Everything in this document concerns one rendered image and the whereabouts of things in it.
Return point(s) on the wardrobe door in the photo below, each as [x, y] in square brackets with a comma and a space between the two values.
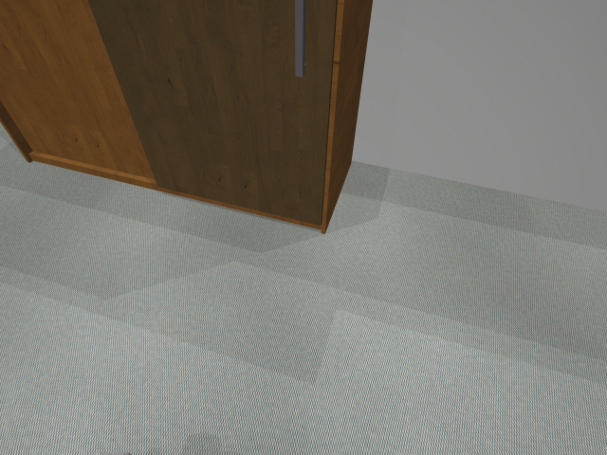
[60, 88]
[211, 88]

